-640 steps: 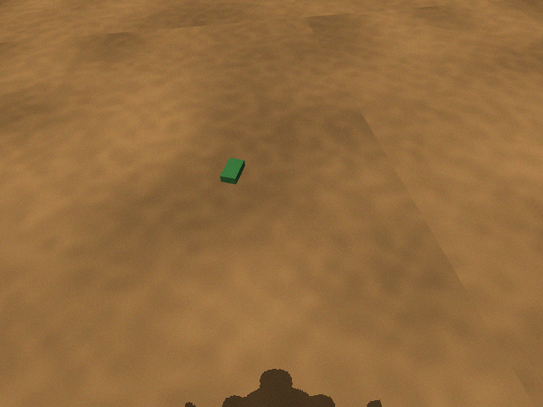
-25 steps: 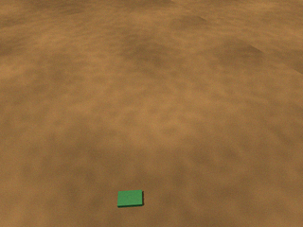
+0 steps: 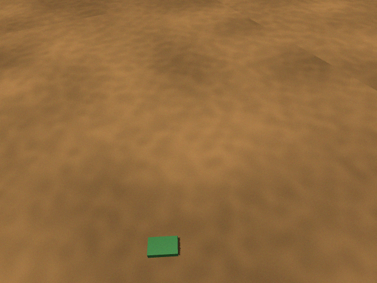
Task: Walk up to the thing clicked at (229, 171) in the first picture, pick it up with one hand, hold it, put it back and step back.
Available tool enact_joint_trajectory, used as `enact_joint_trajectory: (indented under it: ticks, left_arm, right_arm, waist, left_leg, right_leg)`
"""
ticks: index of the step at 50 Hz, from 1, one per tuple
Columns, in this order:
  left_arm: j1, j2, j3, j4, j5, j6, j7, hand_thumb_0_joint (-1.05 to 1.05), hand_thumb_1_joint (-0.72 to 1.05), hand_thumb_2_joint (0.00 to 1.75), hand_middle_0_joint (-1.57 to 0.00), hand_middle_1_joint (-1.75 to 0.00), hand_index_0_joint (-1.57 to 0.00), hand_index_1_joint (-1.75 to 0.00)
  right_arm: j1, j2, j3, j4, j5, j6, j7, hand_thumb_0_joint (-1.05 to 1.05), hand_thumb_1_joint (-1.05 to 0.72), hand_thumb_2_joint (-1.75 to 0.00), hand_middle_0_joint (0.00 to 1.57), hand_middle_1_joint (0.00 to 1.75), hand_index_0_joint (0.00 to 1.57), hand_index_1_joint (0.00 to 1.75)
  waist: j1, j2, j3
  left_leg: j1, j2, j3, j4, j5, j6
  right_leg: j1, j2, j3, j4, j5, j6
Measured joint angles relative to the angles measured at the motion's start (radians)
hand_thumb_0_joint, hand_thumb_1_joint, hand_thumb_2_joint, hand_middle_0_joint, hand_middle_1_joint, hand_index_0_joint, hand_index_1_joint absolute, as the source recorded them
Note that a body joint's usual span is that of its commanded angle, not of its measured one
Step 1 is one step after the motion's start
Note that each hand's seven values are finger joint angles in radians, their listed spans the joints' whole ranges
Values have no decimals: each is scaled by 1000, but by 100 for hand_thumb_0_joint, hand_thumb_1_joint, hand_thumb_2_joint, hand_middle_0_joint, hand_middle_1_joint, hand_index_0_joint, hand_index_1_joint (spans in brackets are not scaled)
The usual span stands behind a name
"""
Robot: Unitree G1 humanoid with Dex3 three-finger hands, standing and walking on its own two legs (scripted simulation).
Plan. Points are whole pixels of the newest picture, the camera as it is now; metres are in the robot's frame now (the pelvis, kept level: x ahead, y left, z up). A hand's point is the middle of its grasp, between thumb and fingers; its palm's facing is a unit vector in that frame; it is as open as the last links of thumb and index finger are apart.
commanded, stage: stand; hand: left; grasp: from above
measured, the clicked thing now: (163, 246) +0.42 +0.18 -0.76
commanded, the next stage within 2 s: rise first in 0.08 s
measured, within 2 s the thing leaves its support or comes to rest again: neither
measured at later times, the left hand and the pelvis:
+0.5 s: hand out of the picture +0.14 +0.25 -0.18, palm faces -0.05 -0.93 -0.36, open 10.2 cm; pelvis -0.01 -0.01 -0.03, yaw +1 degrees
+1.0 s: hand out of the picture +0.11 +0.25 -0.23, palm faces -0.15 -0.88 -0.45, open 14.1 cm; pelvis -0.01 -0.01 -0.10, yaw +1 degrees
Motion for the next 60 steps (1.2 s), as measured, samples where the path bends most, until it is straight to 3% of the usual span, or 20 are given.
enact_joint_trajectory:
  ticks: [10, 12, 14, 17, 20, 29, 36, 43, 53, 57, 60]
  left_arm:
    - [1, -2, 0, 3, -2, -1, 0, 0, 90, 90, -20, -30, -20, -31]
    - [-3, -9, 14, -44, -23, -8, 12, 0, 88, 91, -21, -32, -20, -33]
    - [-62, -20, 44, -47, -22, -25, 14, 1, 85, 92, -21, -37, -20, -38]
    - [-164, -12, 101, -21, 25, -22, -10, 0, 74, 93, -19, -48, -18, -49]
    - [-186, 1, 143, -72, 70, -7, -29, 0, 59, 94, -16, -63, -15, -64]
    - [-84, -10, 144, -238, 142, 128, -29, 0, -2, 100, -8, -94, -8, -94]
    - [16, -13, 150, -413, 171, 150, -27, 0, -36, 100, -7, -102, -7, -103]
    - [94, -10, 134, -579, 198, 192, -25, -1, -47, 100, -7, -105, -6, -106]
    - [151, -1, 119, -704, 232, 232, -16, -1, -52, 98, -8, -106, -7, -106]
    - [131, 12, 113, -701, 268, 208, -11, -1, -54, 97, -8, -106, -8, -106]
    - [85, 30, 112, -659, 317, 168, -9, -1, -56, 98, -8, -106, -8, -106]
  right_arm:
    - [5, 0, 0, 2, 0, 0, 0, 1, -90, -90, 20, 30, 20, 30]
    - [42, 4, 8, -87, 33, -6, -17, 1, -91, -90, 20, 30, 20, 30]
    - [69, 18, 9, -171, 52, -27, -31, 1, -92, -90, 20, 30, 20, 30]
    - [83, 52, 0, -256, 45, -39, -35, 1, -92, -90, 20, 30, 20, 30]
    - [103, 84, -12, -324, 36, -41, -28, 1, -92, -90, 20, 30, 20, 30]
    - [147, 98, -11, -462, 42, -37, -18, 1, -91, -90, 20, 30, 20, 30]
    - [135, 96, -21, -524, 32, -76, -29, 1, -90, -90, 20, 30, 20, 30]
    - [99, 103, -20, -556, 27, -95, -37, 1, -89, -89, 20, 30, 20, 30]
    - [85, 106, -14, -604, 22, -127, -33, 1, -89, -89, 20, 30, 20, 30]
    - [77, 98, -14, -608, 20, -139, -23, 1, -89, -90, 20, 30, 20, 30]
    - [65, 87, -17, -606, 17, -151, -9, 1, -90, -90, 20, 30, 20, 30]
  waist:
    - [0, 0, 2]
    - [-3, 0, -8]
    - [-1, -2, 0]
    - [-6, -12, -11]
    - [-13, -19, -36]
    - [-36, 9, -102]
    - [-24, 3, -134]
    - [-22, 7, -155]
    - [-26, 9, -182]
    - [-28, 11, -195]
    - [-29, 10, -210]
  left_leg:
    - [0, 0, -4, 1, -2, -1]
    - [-59, 0, -11, 49, -18, -1]
    - [-127, 0, -20, 110, -37, -2]
    - [-254, 7, -25, 220, -74, -5]
    - [-347, 16, -21, 312, -113, -11]
    - [-501, 24, -24, 484, -198, -9]
    - [-670, 23, -32, 680, -288, -11]
    - [-769, 26, -44, 791, -337, -12]
    - [-898, 27, -53, 907, -382, -14]
    - [-980, 25, -54, 976, -403, -14]
    - [-1071, 22, -53, 1054, -424, -15]
  right_leg:
    - [3, 0, -4, -1, -3, -1]
    - [-51, -1, -12, 41, -19, -3]
    - [-113, 0, -21, 95, -37, -6]
    - [-233, 6, -27, 194, -70, -10]
    - [-327, 14, -23, 282, -104, -15]
    - [-474, 22, -27, 441, -183, -16]
    - [-642, 20, -35, 640, -276, -16]
    - [-734, 22, -47, 743, -325, -19]
    - [-859, 23, -57, 854, -369, -21]
    - [-940, 21, -59, 925, -392, -22]
    - [-1033, 18, -58, 1008, -416, -23]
